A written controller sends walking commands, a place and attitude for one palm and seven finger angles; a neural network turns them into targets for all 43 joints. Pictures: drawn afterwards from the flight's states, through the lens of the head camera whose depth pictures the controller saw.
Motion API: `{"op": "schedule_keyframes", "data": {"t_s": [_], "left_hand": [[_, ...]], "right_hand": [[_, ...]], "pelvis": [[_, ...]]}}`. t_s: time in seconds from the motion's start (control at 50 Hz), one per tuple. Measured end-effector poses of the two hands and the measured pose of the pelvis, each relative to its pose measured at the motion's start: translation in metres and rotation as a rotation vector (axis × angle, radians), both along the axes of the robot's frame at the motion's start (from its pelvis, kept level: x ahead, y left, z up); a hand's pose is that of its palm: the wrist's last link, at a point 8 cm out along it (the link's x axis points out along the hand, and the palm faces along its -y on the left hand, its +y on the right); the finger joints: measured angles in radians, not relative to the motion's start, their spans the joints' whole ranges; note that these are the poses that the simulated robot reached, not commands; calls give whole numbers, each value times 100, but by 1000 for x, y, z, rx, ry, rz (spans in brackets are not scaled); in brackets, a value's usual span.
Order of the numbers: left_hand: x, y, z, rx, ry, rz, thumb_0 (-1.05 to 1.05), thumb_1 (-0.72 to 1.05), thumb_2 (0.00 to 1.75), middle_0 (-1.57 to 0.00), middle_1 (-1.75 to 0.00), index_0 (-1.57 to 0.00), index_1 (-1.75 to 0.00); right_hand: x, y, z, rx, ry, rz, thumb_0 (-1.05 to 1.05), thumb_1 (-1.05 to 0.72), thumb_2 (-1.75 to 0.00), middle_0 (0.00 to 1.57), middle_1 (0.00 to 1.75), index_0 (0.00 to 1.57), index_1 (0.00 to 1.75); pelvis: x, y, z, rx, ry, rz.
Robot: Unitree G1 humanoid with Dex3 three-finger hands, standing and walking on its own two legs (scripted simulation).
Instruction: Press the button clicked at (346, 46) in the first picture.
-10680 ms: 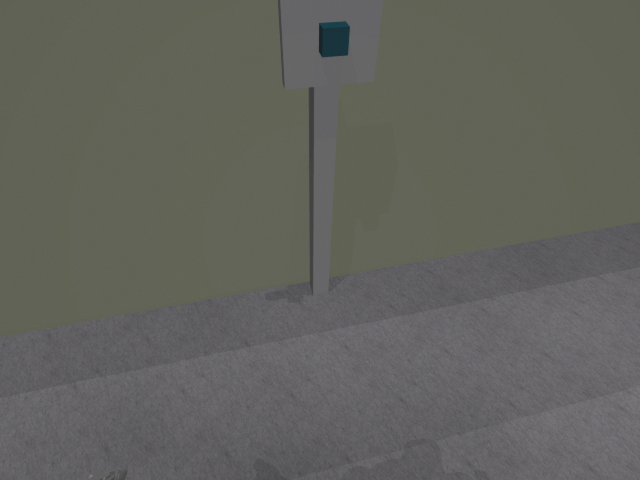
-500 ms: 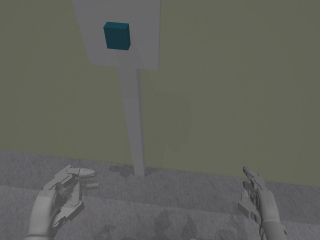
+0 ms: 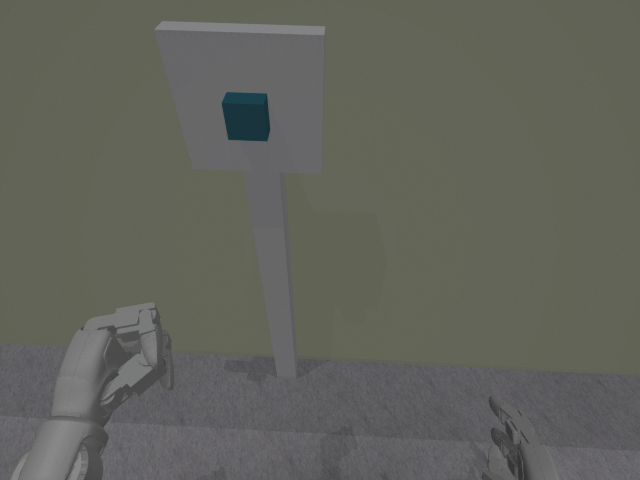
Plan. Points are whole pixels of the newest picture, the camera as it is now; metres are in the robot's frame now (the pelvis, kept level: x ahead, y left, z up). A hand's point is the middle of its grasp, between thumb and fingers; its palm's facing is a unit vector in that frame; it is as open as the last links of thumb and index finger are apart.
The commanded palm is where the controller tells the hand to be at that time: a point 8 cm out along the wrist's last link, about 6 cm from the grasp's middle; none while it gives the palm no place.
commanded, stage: raise the hand and make a fist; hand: left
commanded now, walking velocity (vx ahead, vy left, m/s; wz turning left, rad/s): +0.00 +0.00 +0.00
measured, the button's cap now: (247, 115) +0.52 +0.15 +0.21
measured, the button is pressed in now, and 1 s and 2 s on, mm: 0 0 0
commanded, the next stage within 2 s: aim a knuckle at the button in 0.96 s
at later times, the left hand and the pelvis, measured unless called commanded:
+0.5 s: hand (117, 288) +0.24 +0.21 +0.19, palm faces +0.07 -0.99 -0.08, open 3.1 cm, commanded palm +0.20 +0.25 +0.20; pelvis +0.01 -0.01 +0.02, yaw +1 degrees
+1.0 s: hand (133, 286) +0.23 +0.19 +0.21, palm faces +0.09 -0.99 -0.08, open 3.1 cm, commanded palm +0.20 +0.23 +0.21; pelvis +0.00 -0.03 +0.02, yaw +0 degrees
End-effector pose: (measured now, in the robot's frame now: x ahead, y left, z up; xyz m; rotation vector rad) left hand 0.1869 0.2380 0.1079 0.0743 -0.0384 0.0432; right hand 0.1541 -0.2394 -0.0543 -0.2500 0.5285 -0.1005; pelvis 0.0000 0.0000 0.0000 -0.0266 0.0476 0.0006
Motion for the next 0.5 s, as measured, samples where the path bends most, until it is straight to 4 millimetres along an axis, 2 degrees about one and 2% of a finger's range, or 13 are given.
{"op": "schedule_keyframes", "data": {"t_s": [0.12,0.22,0.36,0.5], "left_hand": [[7,8,22,6,-36,8,1,90,90,-129,-149,-130,-149],[13,15,41,8,-52,12,1,90,90,-130,-150,-130,-150],[20,23,63,6,-52,20,1,90,90,-130,-150,-130,-150],[27,24,85,14,-68,16,1,90,90,-130,-150,-130,-150]], "right_hand": [[31,16,18,13,-80,53,1,-91,-90,20,29,20,30],[48,33,26,45,-106,100,1,-91,-90,20,29,20,30],[53,43,26,74,-83,134,1,-90,-90,20,30,20,30],[48,33,23,73,-51,122,1,-90,-90,20,30,20,30]], "pelvis": [[5,1,6,-2,-31,7],[9,-1,12,-1,-54,11],[11,-5,18,3,-79,15],[9,-11,22,9,-102,15]]}}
